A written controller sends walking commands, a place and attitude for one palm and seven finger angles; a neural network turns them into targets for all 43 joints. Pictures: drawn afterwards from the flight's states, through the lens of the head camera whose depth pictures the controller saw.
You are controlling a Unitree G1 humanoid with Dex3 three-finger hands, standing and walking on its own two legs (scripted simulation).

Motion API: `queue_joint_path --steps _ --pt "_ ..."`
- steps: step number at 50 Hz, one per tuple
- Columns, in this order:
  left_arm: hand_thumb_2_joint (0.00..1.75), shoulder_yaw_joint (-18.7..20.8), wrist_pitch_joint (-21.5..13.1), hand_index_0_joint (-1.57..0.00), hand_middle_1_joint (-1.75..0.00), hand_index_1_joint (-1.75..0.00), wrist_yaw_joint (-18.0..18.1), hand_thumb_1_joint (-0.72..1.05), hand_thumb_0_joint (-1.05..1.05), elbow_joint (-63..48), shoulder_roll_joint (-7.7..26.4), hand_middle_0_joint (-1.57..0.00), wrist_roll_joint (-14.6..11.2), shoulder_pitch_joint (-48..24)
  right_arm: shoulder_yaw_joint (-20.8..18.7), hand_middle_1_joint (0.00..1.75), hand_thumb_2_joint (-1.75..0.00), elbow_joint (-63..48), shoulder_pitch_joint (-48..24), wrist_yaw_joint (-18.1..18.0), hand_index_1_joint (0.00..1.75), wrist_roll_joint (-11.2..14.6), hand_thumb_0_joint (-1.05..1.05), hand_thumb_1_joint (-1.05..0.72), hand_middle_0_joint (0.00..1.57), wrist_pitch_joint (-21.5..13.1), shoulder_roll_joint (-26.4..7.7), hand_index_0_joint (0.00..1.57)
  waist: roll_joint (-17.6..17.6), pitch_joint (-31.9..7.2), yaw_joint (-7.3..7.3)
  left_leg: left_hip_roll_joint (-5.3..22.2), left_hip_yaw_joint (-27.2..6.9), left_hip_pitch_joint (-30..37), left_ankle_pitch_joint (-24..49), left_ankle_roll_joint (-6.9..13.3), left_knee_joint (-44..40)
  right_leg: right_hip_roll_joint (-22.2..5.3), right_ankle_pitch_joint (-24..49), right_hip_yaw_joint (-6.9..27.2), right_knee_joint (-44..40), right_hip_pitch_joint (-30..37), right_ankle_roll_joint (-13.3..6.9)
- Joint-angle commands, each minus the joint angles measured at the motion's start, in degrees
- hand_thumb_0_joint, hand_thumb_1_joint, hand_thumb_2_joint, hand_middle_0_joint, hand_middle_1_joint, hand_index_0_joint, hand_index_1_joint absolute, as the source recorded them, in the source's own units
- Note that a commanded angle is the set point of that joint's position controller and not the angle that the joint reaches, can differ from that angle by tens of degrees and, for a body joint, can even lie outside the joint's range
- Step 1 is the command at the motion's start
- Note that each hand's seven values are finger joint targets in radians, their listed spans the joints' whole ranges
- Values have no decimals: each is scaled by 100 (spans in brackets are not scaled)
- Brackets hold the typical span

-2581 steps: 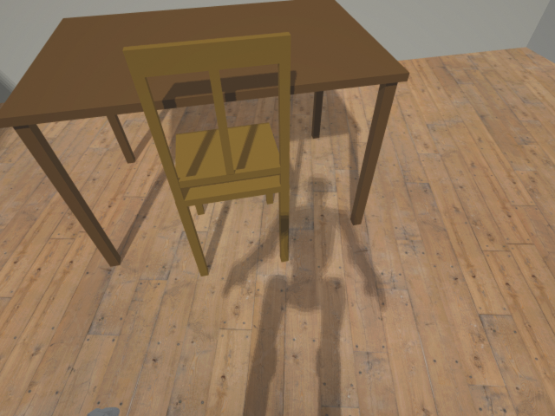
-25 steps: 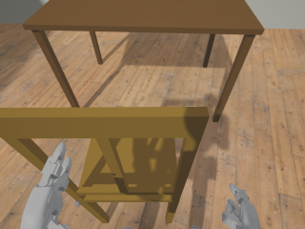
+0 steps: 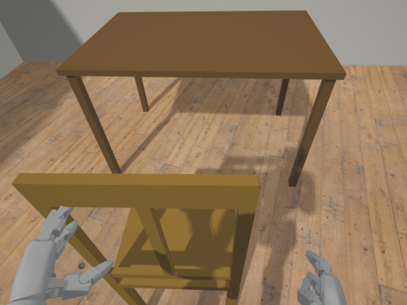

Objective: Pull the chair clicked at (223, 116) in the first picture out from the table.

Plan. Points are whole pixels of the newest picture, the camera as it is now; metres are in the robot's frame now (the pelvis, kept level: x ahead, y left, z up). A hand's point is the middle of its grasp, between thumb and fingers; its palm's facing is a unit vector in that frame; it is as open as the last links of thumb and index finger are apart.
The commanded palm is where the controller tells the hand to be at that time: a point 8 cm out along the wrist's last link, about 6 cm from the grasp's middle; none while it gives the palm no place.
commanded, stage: draw the hand back to the body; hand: left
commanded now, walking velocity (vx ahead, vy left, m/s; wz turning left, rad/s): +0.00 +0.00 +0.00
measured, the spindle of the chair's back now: (159, 244) +0.26 +0.13 -0.05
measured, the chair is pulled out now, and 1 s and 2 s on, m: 0.61 0.60 0.60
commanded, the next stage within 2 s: step back with the hand held close in 0.60 s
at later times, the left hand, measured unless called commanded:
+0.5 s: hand (71, 261) +0.16 +0.23 +0.09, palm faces +0.24 -0.82 -0.51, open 6.8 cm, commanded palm +0.14 +0.28 +0.19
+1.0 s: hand (55, 267) +0.15 +0.25 +0.09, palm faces +0.13 -0.81 -0.57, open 6.6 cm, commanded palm +0.10 +0.29 +0.19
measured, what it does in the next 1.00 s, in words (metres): stands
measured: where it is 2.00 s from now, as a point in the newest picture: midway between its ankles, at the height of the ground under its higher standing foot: outside the picture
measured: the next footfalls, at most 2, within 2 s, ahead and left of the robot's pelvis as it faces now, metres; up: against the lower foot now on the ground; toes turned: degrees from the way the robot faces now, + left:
right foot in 1.70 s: -0.27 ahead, -0.10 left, +0.00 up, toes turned -6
left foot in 1.92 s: -0.13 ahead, +0.13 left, +0.00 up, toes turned -3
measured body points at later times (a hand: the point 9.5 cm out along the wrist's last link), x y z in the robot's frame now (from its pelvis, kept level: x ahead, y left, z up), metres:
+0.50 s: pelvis +0.00 -0.02 +0.01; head +0.00 -0.05 +0.46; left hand +0.14 +0.27 +0.12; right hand +0.19 -0.24 -0.08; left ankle -0.04 +0.15 -0.72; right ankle +0.00 -0.13 -0.72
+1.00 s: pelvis -0.04 +0.00 +0.01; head +0.02 -0.01 +0.46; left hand +0.14 +0.29 +0.13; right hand +0.15 -0.24 -0.08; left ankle -0.04 +0.15 -0.72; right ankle +0.00 -0.13 -0.72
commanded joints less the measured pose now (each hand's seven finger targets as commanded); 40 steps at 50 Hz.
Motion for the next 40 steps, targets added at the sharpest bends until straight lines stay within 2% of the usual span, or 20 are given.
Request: queue_joint_path --steps 1,2,4,6,11,13,14,17,19,21,23,24,30,33,35,36,37,38,39,40 --pt "73 1937 -817 -15 -22 -22 559 54 0 -2080 1281 -15 84 -1142 -171 30 -90 -777 -720 -6 30 -51 0 -90 20 -478 -575 20 386 -537 65 -104 197 52 1821 192 -853 -100 1550 79 -706 742 -240" --pt "74 1977 -835 -16 -23 -23 566 57 0 -2198 1337 -16 90 -1262 -172 30 -90 -761 -738 2 30 -54 0 -90 20 -516 -591 20 349 -568 69 -95 198 137 1882 194 -877 -99 1602 81 -719 767 -238" --pt "78 2171 -819 -16 -25 -25 605 65 0 -2248 1566 -16 84 -1400 -162 30 -90 -666 -766 17 30 -40 0 -90 20 -584 -603 20 552 -622 93 -118 204 196 1940 186 -921 -108 1666 117 -785 900 -252" --pt "81 2194 -829 -18 -26 -26 614 72 0 -2329 1561 -18 71 -1500 -158 30 -90 -629 -758 25 30 -40 0 -90 20 -632 -619 20 481 -646 73 -110 235 303 2014 196 -957 -113 1738 115 -802 916 -222" --pt "90 2486 -815 -20 -30 -30 665 90 0 -2544 1912 -20 63 -1771 -155 30 -90 -495 -766 53 30 -13 0 -90 20 -748 -666 20 654 -780 93 -101 247 449 2276 198 -988 -144 2010 117 -795 1057 -208" --pt "90 2428 -817 -20 -30 -30 647 90 0 -2494 1815 -20 65 -1732 -160 30 -90 -473 -793 79 30 -19 0 -90 20 -799 -670 20 598 -772 94 -92 256 495 2377 205 -969 -148 2120 86 -772 1047 -196" --pt "90 2418 -773 -20 -30 -30 633 90 0 -2429 1815 -20 62 -1711 -152 30 -90 -447 -847 92 30 -9 0 -90 20 -813 -675 20 699 -756 109 -107 232 451 2330 186 -998 -143 2049 100 -804 1085 -211" --pt "90 2397 -819 -20 -30 -30 595 90 0 -2403 1803 -20 53 -1762 -184 30 -90 -428 -849 101 30 -32 0 -90 20 -861 -703 20 410 -802 90 -93 283 569 2307 231 -958 -149 2160 101 -827 1033 -164" --pt "90 2390 -806 -20 -30 -30 579 90 0 -2366 1807 -20 62 -1785 -177 30 -90 -399 -898 114 30 -22 0 -90 20 -885 -700 20 554 -752 96 -114 292 524 2187 211 -986 -151 2036 142 -875 1043 -174" --pt "90 2388 -849 -20 -30 -30 581 90 0 -2370 1778 -20 63 -1744 -186 30 -90 -403 -861 111 30 -37 0 -90 20 -906 -701 20 444 -770 104 -101 284 560 2205 231 -992 -158 2082 119 -855 1033 -163" --pt "90 2374 -875 -20 -30 -30 580 90 0 -2478 1777 -20 85 -1772 -198 30 -90 -393 -862 114 30 -45 0 -90 20 -930 -710 20 518 -877 118 -98 301 632 2305 243 -971 -166 2153 118 -818 1049 -167" --pt "90 2395 -828 -20 -30 -30 575 90 0 -2353 1785 -20 82 -1748 -184 30 -90 -373 -909 112 30 -30 0 -90 20 -933 -702 20 610 -790 114 -113 303 544 2219 223 -991 -160 2067 139 -865 1056 -175" --pt "90 2332 -853 -20 -30 -30 581 90 0 -2427 1724 -20 97 -1779 -168 30 -90 -385 -893 117 30 -32 0 -90 20 -952 -693 20 652 -702 125 -102 284 525 2221 224 -1025 -168 2043 115 -841 1036 -182" --pt "90 2362 -873 -20 -30 -30 580 90 0 -2422 1762 -20 85 -1806 -190 30 -90 -385 -879 122 30 -43 0 -90 20 -948 -714 20 478 -841 118 -92 292 570 2241 240 -1000 -174 2096 107 -820 1080 -167" --pt "90 2309 -845 -20 -30 -30 570 90 0 -2375 1702 -20 94 -1805 -170 30 -90 -390 -904 123 30 -27 0 -90 20 -943 -692 20 574 -694 116 -90 286 515 2196 224 -1034 -171 2021 126 -848 1030 -179" --pt "90 2328 -855 -20 -30 -30 573 90 0 -2443 1726 -20 81 -1833 -166 30 -90 -396 -900 129 30 -35 0 -90 20 -945 -698 20 596 -758 119 -92 281 526 2207 225 -1033 -172 2025 101 -828 1059 -172" --pt "90 3094 -1162 -20 -30 -30 413 90 0 -2375 2703 -20 -154 -2786 -368 30 -90 -601 -605 123 30 105 0 -90 20 -627 -960 20 142 225 4 68 123 127 2095 281 -942 -402 2710 794 -1209 396 -193" --pt "90 2831 -1145 -20 -30 -30 319 90 0 -1938 2237 -20 -99 -2453 -366 30 -90 -558 -629 151 30 103 0 -90 20 -480 -822 20 -88 60 -60 51 140 155 1909 248 -931 -543 2926 762 -1240 555 -225" --pt "90 2823 -1169 -20 -30 -30 289 90 0 -2153 2339 -20 -110 -2587 -363 30 -90 -631 -711 164 30 122 0 -90 20 -440 -854 20 154 14 -50 13 132 151 1919 241 -981 -580 3085 825 -1215 592 -245" --pt "90 2719 -1168 -20 -30 -30 282 90 0 -1921 2036 -20 -119 -2210 -345 30 -90 -639 -711 165 30 96 0 -90 20 -380 -776 20 94 -141 -47 37 177 253 2132 221 -980 -583 3207 746 -1117 750 -241"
